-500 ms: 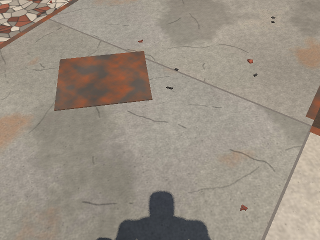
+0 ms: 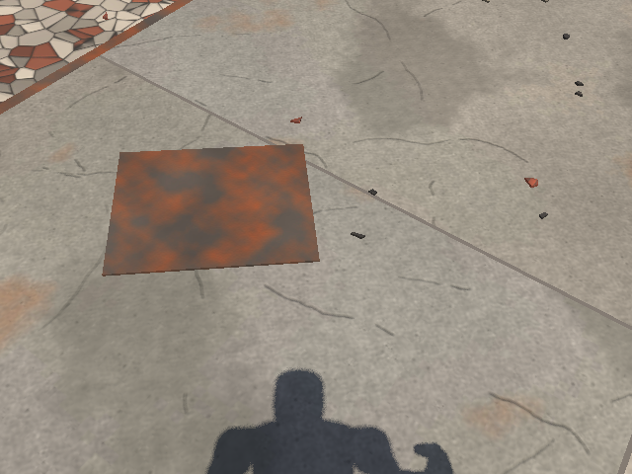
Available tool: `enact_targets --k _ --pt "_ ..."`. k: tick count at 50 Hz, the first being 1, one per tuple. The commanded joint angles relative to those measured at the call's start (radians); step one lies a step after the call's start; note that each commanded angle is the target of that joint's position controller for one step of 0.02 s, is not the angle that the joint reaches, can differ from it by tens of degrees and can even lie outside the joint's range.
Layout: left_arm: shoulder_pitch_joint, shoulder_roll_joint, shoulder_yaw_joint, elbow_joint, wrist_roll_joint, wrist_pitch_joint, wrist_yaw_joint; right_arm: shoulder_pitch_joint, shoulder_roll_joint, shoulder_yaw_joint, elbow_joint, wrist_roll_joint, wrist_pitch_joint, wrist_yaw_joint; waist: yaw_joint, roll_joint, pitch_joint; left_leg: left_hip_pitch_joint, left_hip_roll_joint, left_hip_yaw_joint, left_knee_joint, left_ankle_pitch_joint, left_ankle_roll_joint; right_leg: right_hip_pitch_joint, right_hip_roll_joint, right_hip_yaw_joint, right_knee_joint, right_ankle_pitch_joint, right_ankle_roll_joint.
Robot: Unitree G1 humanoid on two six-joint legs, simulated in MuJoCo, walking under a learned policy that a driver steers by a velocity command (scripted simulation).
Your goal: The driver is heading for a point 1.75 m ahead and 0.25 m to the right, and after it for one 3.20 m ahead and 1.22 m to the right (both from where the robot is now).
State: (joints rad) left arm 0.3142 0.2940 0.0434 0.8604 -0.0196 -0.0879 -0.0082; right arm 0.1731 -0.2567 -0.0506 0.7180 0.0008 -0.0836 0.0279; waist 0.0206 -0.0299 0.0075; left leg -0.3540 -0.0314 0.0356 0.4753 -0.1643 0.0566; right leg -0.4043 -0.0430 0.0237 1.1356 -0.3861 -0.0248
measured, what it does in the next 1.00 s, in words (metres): walks ahead: right foot, then left foot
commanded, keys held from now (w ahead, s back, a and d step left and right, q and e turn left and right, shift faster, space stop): w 1.00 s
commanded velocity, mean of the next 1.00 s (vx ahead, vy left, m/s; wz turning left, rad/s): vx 0.50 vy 0.00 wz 0.01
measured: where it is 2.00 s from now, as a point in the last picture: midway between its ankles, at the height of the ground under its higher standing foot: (335, 246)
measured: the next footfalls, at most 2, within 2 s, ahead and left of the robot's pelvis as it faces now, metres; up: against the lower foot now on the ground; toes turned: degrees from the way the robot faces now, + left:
right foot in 0.42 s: +0.38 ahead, -0.15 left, +0.00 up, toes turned -2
left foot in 0.94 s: +0.66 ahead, +0.10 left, +0.00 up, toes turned +2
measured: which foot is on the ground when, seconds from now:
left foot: down 0.00-0.42, up 0.44-0.92, down 0.94-1.00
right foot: up 0.00-0.40, down 0.42-0.96, up 0.98-1.00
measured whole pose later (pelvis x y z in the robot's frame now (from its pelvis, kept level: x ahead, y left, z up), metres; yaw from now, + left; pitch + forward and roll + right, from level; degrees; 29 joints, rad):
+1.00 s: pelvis +0.52 +0.00 -0.01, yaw +0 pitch +2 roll -1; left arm 0.36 0.29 0.06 0.92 -0.01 -0.05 0.00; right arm 0.06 -0.26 -0.04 0.76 0.01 -0.09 0.03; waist 0.05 -0.01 0.02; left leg -0.48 0.01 0.04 0.56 -0.13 0.04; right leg -0.14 -0.01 0.02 0.79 -0.50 -0.01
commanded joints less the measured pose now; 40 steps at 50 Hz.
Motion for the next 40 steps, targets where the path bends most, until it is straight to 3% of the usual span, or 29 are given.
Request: enact_targets --k 1,4,10,15,18,19,20,21,22,23,24,25,26,28,31,37,40 --pt "-0.010 0.082 0.025 -0.079 0.008 -0.004 0.002 0.051 -0.101 -0.028 -0.029 -0.007 -0.014 0.003 -0.010 0.121 -0.055 0.233 0.261 -0.328 -0.280 0.115 0.190 -0.242 -0.097 0.047 -0.006 0.099 0.009" --pt "-0.047 0.056 0.022 -0.094 0.016 0.018 0.008 0.072 -0.131 -0.037 0.002 -0.001 -0.029 -0.003 0.002 0.099 -0.023 0.179 0.252 -0.246 -0.329 0.195 0.205 -0.260 -0.103 0.036 -0.101 0.185 0.034" --pt "-0.249 0.025 0.008 -0.148 0.014 0.006 -0.006 0.161 -0.165 -0.041 0.059 0.009 -0.016 -0.023 -0.063 0.083 0.026 0.215 0.213 -0.131 -0.345 0.199 0.155 -0.257 -0.069 0.006 -0.444 0.472 0.035" --pt "-0.381 0.034 0.004 -0.204 0.002 -0.006 -0.032 0.242 -0.182 -0.044 0.115 0.017 0.005 -0.028 -0.105 0.090 0.059 0.350 0.268 -0.144 -0.287 0.192 0.142 -0.269 -0.037 -0.007 -0.578 0.423 0.008" --pt "-0.347 0.061 0.012 -0.209 0.004 -0.014 -0.044 0.233 -0.199 -0.050 0.130 0.020 0.020 -0.035 -0.069 0.116 0.034 0.415 0.292 -0.151 -0.206 0.334 0.115 -0.185 -0.008 -0.027 -0.626 0.315 -0.032" --pt "-0.276 0.081 0.024 -0.191 0.007 -0.016 -0.041 0.212 -0.207 -0.050 0.128 0.021 0.025 -0.037 -0.023 0.123 -0.008 0.411 0.272 -0.128 -0.125 0.491 0.099 -0.070 0.022 -0.057 -0.653 0.307 -0.052" --pt "-0.131 0.123 0.047 -0.145 0.011 -0.015 -0.034 0.204 -0.191 -0.043 0.126 0.017 0.029 -0.039 0.043 0.106 -0.101 0.367 0.220 -0.087 0.040 0.596 0.074 0.139 0.042 -0.074 -0.662 0.331 -0.082" --pt "0.055 0.196 0.069 -0.109 0.022 -0.013 -0.023 0.204 -0.151 -0.024 0.100 -0.001 0.027 -0.042 0.109 0.016 -0.251 0.174 0.164 -0.040 0.331 0.391 0.036 0.451 -0.116 0.097 -0.617 0.404 -0.147" --pt "0.118 0.275 0.087 -0.089 0.024 -0.006 -0.023 0.329 -0.026 0.013 0.087 0.000 0.003 -0.032 0.055 -0.254 -0.376 -0.248 -0.018 -0.029 0.693 -0.242 -0.035 0.803 -0.342 0.568 -0.710 0.222 -0.311" --pt "0.128 0.178 0.062 -0.091 0.009 -0.002 -0.024 0.282 -0.117 -0.006 0.104 0.016 -0.018 -0.026 0.094 -0.190 -0.386 -0.371 0.006 -0.162 0.823 -0.408 -0.030 0.809 -0.347 0.692 -0.802 0.099 -0.307" --pt "0.055 0.142 0.048 -0.101 0.009 -0.002 -0.020 0.189 -0.170 -0.022 0.075 0.039 -0.029 -0.021 0.087 -0.131 -0.228 -0.440 0.057 -0.149 0.847 -0.338 -0.020 0.683 -0.313 0.543 -0.820 0.113 -0.260" --pt "-0.011 0.122 0.041 -0.113 0.014 0.000 -0.018 0.129 -0.160 -0.019 0.062 0.036 -0.032 -0.024 0.058 -0.051 -0.146 -0.414 0.107 -0.118 0.802 -0.248 -0.018 0.540 -0.272 0.424 -0.839 0.194 -0.233" --pt "-0.061 0.097 0.034 -0.117 0.021 -0.001 -0.022 0.098 -0.150 -0.022 0.056 0.020 -0.028 -0.028 0.030 -0.022 -0.080 -0.376 0.136 -0.106 0.737 -0.194 -0.024 0.411 -0.236 0.346 -0.871 0.282 -0.222" --pt "-0.095 0.071 0.028 -0.117 0.030 -0.010 -0.026 0.135 -0.120 -0.023 0.067 0.013 -0.004 -0.030 -0.023 -0.055 -0.060 -0.268 0.166 -0.112 0.668 -0.137 -0.031 0.284 -0.195 0.262 -0.931 0.347 -0.215" --pt "-0.078 0.102 0.038 -0.093 0.021 -0.023 -0.020 0.107 -0.088 -0.018 0.057 0.005 0.018 -0.036 -0.038 -0.041 -0.025 -0.281 0.177 -0.099 0.565 -0.065 -0.056 0.226 -0.188 0.182 -0.991 0.408 -0.233" --pt "-0.003 0.135 0.046 -0.048 0.010 -0.009 0.001 -0.092 -0.062 -0.006 0.011 0.006 0.006 -0.022 0.022 -0.029 0.026 -0.284 0.147 -0.067 0.216 0.227 -0.067 0.257 -0.144 0.059 -1.019 0.395 -0.184" --pt "0.052 0.148 0.049 -0.017 0.002 0.001 0.003 -0.180 -0.065 -0.002 -0.016 0.014 0.000 -0.009 0.056 -0.030 0.047 -0.272 0.125 -0.052 0.122 0.240 -0.061 0.316 -0.169 0.056 -0.997 0.369 -0.179"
